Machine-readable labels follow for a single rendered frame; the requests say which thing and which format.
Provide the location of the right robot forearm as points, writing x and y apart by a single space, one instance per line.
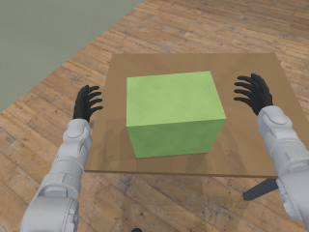
282 143

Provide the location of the robot right hand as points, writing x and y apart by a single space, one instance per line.
258 94

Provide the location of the right robot upper arm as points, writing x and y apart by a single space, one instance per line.
294 194

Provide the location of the robot left hand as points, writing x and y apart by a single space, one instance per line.
82 108

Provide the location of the carton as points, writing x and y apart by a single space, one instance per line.
173 114

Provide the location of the left robot forearm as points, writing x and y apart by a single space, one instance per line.
63 179

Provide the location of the left robot upper arm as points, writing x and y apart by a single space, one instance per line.
52 214

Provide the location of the table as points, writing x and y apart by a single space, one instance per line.
239 149

